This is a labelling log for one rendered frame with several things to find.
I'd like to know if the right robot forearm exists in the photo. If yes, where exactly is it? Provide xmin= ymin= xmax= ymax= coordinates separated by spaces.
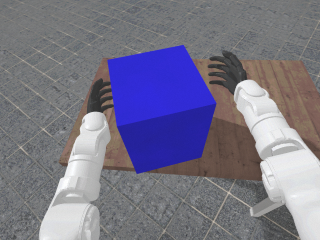
xmin=234 ymin=79 xmax=320 ymax=167

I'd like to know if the robot left upper arm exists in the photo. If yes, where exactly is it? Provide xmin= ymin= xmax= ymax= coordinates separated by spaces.
xmin=40 ymin=203 xmax=100 ymax=240

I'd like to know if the robot right upper arm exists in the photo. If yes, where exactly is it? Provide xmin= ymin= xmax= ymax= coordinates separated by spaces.
xmin=260 ymin=149 xmax=320 ymax=240

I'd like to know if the right robot hand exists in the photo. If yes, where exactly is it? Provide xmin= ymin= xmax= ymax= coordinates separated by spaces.
xmin=207 ymin=50 xmax=248 ymax=95

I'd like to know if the left robot forearm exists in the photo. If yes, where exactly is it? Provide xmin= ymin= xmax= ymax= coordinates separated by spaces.
xmin=39 ymin=111 xmax=111 ymax=240

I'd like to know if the table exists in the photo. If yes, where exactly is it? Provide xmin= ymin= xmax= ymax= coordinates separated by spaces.
xmin=58 ymin=57 xmax=320 ymax=217

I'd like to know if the carton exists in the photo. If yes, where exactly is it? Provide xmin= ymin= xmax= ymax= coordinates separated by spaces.
xmin=107 ymin=45 xmax=217 ymax=174

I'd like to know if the left robot hand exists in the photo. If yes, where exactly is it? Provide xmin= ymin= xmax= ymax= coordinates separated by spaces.
xmin=87 ymin=78 xmax=114 ymax=114

